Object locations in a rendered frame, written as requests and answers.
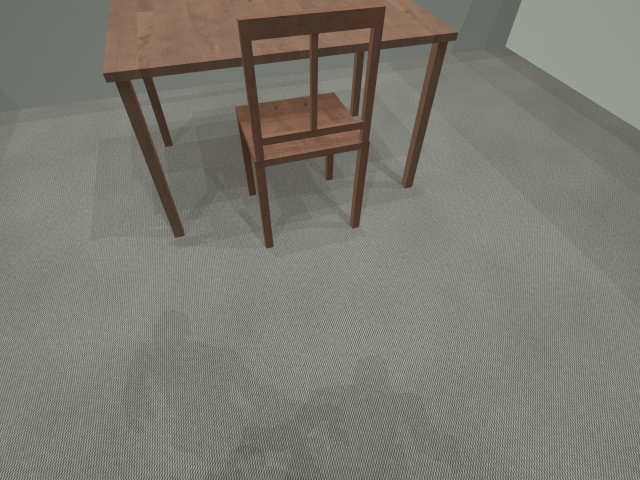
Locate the table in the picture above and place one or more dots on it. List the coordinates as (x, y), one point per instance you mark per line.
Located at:
(152, 38)

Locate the chair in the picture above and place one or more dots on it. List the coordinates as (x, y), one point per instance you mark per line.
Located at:
(290, 130)

